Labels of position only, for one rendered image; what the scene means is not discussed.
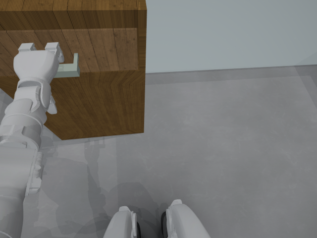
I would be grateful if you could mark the left robot hand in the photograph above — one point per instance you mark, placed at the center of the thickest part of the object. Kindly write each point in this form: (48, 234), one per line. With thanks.
(41, 64)

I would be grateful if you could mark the robot left thigh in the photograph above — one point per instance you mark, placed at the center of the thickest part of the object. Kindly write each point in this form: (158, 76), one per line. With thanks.
(122, 225)

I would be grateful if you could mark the drawer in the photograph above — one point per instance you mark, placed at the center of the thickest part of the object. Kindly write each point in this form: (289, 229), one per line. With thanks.
(105, 49)

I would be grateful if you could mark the robot thigh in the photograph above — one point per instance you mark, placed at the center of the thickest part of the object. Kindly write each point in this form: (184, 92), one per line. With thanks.
(182, 220)
(122, 225)

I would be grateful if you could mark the cabinet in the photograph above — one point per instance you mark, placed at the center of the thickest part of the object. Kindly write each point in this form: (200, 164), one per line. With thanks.
(95, 104)

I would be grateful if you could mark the robot right thigh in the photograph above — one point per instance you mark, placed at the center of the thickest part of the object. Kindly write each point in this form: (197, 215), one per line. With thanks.
(182, 220)

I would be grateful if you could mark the handle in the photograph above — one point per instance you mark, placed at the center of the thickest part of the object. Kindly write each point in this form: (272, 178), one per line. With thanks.
(69, 70)

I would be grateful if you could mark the robot left upper arm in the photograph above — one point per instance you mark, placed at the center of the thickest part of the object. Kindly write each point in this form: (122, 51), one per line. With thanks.
(21, 171)

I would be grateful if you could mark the left robot forearm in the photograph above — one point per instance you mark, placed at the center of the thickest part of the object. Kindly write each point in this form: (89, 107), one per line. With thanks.
(24, 117)

